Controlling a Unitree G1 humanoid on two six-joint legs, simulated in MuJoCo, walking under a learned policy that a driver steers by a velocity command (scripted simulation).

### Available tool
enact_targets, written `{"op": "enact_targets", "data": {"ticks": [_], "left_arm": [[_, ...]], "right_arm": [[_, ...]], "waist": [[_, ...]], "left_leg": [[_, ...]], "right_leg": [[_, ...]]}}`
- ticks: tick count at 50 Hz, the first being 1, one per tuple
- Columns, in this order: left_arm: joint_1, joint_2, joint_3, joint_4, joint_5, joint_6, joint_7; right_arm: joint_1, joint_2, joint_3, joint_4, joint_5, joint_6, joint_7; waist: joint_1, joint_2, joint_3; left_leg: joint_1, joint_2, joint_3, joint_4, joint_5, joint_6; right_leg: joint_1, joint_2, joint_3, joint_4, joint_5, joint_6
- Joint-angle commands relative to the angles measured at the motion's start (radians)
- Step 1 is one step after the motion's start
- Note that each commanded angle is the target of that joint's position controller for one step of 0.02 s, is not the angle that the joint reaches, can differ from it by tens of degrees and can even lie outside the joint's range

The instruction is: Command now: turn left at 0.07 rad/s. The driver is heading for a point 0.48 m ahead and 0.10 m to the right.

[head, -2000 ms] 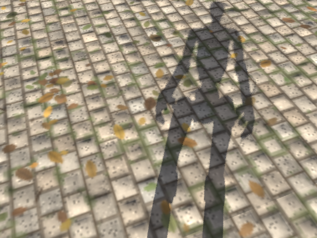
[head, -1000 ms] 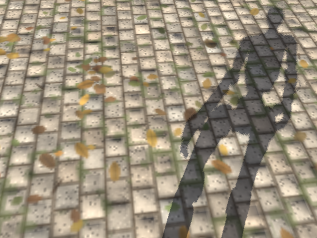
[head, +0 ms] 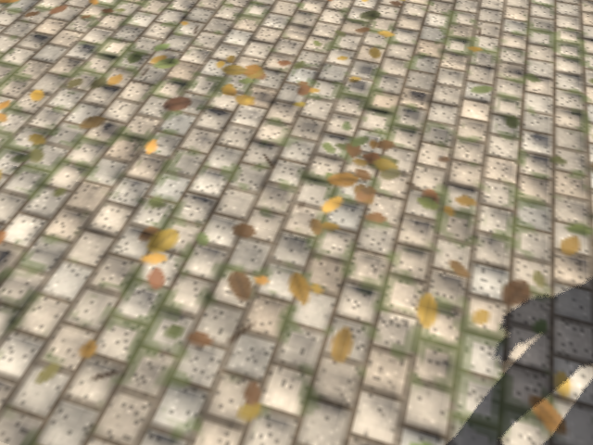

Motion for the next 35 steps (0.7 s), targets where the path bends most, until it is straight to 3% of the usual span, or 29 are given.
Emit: {"op": "enact_targets", "data": {"ticks": [1, 5, 11, 12, 14, 16, 17, 19, 21, 24, 26, 27, 28, 29, 30, 31, 32, 33, 35], "left_arm": [[-0.009, 0.129, 0.031, -0.017, 0.001, -0.006, -0.001], [0.026, 0.096, 0.02, 0.048, -0.001, -0.006, 0.0], [0.025, 0.085, 0.014, 0.119, 0.0, -0.001, 0.005], [0.032, 0.081, 0.013, 0.131, 0.001, 0.0, 0.004], [0.015, 0.088, 0.019, 0.129, 0.011, 0.003, 0.0], [-0.043, 0.073, 0.016, 0.099, 0.027, 0.003, -0.012], [-0.065, 0.066, 0.014, 0.084, 0.028, -0.003, -0.016], [-0.085, 0.085, 0.021, 0.062, 0.019, -0.022, -0.025], [-0.084, 0.091, 0.026, 0.054, 0.014, -0.045, -0.037], [-0.056, 0.07, 0.027, 0.054, 0.006, -0.057, -0.044], [0.081, 0.057, 0.031, 0.104, 0.002, -0.057, -0.036], [0.178, 0.086, 0.043, 0.137, 0.005, -0.062, -0.026], [0.3, 0.165, 0.061, 0.155, 0.022, -0.073, -0.014], [0.377, 0.25, 0.077, 0.18, 0.01, -0.069, -0.017], [0.274, 0.188, 0.062, 0.162, 0.008, -0.062, -0.018], [0.167, 0.141, 0.048, 0.122, 0.004, -0.07, -0.026], [0.12, 0.12, 0.042, 0.106, 0.004, -0.08, -0.029], [0.113, 0.107, 0.036, 0.103, 0.001, -0.09, -0.027], [0.162, 0.085, 0.027, 0.129, 0.001, -0.105, -0.023]], "right_arm": [[-0.001, -0.126, -0.017, -0.017, -0.001, -0.027, -0.011], [0.03, -0.118, -0.012, 0.036, 0.006, -0.034, -0.016], [0.033, -0.116, -0.004, 0.09, 0.005, -0.04, -0.018], [0.048, -0.119, -0.004, 0.102, 0.004, -0.039, -0.018], [0.092, -0.171, -0.026, 0.12, 0.002, -0.026, -0.017], [0.157, -0.201, -0.043, 0.135, -0.005, -0.017, -0.01], [0.176, -0.19, -0.045, 0.14, -0.008, -0.021, -0.007], [0.184, -0.175, -0.046, 0.143, -0.018, -0.039, -0.004], [0.164, -0.167, -0.048, 0.139, -0.01, -0.06, -0.002], [0.143, -0.167, -0.052, 0.138, -0.004, -0.076, 0.002], [0.116, -0.166, -0.054, 0.132, 0.003, -0.075, 0.006], [0.12, -0.139, -0.045, 0.126, -0.006, -0.08, 0.008], [0.097, -0.071, -0.025, 0.098, -0.011, -0.089, 0.014], [0.085, -0.062, -0.025, 0.062, -0.009, -0.091, 0.021], [0.076, -0.123, -0.038, 0.063, -0.029, -0.088, 0.027], [0.075, -0.112, -0.037, 0.072, -0.026, -0.091, 0.042], [0.096, -0.087, -0.031, 0.087, -0.019, -0.095, 0.052], [0.096, -0.084, -0.032, 0.092, -0.023, -0.095, 0.057], [0.086, -0.081, -0.032, 0.094, -0.03, -0.085, 0.062]], "waist": [[-0.026, 0.124, -0.03], [-0.021, 0.063, -0.018], [-0.016, 0.034, 0.001], [-0.02, 0.04, -0.021], [-0.04, 0.101, 0.01], [-0.077, 0.159, 0.11], [-0.086, 0.17, 0.14], [-0.075, 0.137, 0.131], [-0.053, 0.11, 0.09], [-0.024, 0.131, 0.052], [0.041, 0.088, 0.04], [0.074, 0.025, 0.012], [0.123, -0.18, -0.031], [0.113, -0.308, -0.022], [0.043, -0.144, 0.071], [-0.003, -0.06, 0.112], [-0.03, -0.037, 0.104], [-0.041, -0.033, 0.085], [-0.04, -0.043, 0.052]], "left_leg": [[0.012, 0.149, -0.131, -0.08, 0.3, 0.041], [0.015, 0.137, -0.117, -0.089, 0.27, 0.039], [-0.026, 0.132, -0.123, -0.119, 0.205, 0.043], [-0.021, 0.125, -0.127, -0.137, 0.084, 0.05], [-0.033, 0.134, -0.198, -0.179, -0.323, 0.104], [-0.05, 0.249, -0.366, -0.278, -0.584, 0.189], [-0.063, 0.301, -0.431, -0.314, -0.587, 0.225], [0.006, 0.339, -0.457, -0.331, -0.461, 0.257], [0.054, 0.302, -0.363, -0.308, -0.307, 0.234], [-0.04, 0.238, -0.227, -0.259, -0.178, 0.194], [-0.223, 0.188, -0.158, -0.15, -0.194, 0.162], [-0.332, 0.144, -0.118, -0.031, -0.194, 0.139], [-0.429, 0.038, 0.016, 0.294, -0.189, 0.092], [-0.601, -0.051, 0.073, 0.527, -0.308, 0.08], [-0.617, 0.033, -0.001, 0.666, -0.243, 0.095], [-0.607, 0.076, -0.013, 0.686, -0.128, 0.097], [-0.569, 0.103, -0.006, 0.67, -0.053, 0.084], [-0.544, 0.118, 0.009, 0.655, 0.0, 0.069], [-0.538, 0.119, 0.048, 0.659, 0.062, 0.044]], "right_leg": [[0.029, -0.077, 0.088, -0.076, 0.163, -0.009], [0.038, -0.089, 0.09, -0.098, 0.175, -0.003], [0.057, -0.095, 0.091, -0.103, 0.155, 0.003], [0.062, -0.081, 0.077, -0.091, 0.082, 0.0], [-0.043, -0.012, 0.009, 0.04, -0.162, -0.014], [-0.229, 0.014, -0.038, 0.191, -0.243, -0.027], [-0.282, -0.012, -0.02, 0.275, -0.23, -0.035], [-0.393, -0.052, 0.028, 0.397, -0.243, -0.048], [-0.382, -0.065, 0.024, 0.356, -0.204, -0.047], [-0.181, -0.035, -0.027, 0.195, -0.123, -0.046], [0.102, 0.019, -0.085, 0.037, -0.003, -0.043], [0.263, 0.005, -0.037, -0.001, -0.053, -0.043], [0.356, -0.224, 0.274, -0.174, -0.303, -0.07], [0.338, -0.409, 0.674, -0.341, -0.593, -0.165], [0.214, -0.41, 0.656, -0.339, -0.634, -0.189], [0.137, -0.36, 0.556, -0.327, -0.528, -0.176], [0.111, -0.307, 0.447, -0.333, -0.375, -0.157], [0.115, -0.272, 0.366, -0.335, -0.234, -0.144], [0.147, -0.228, 0.245, -0.316, 0.031, -0.135]]}}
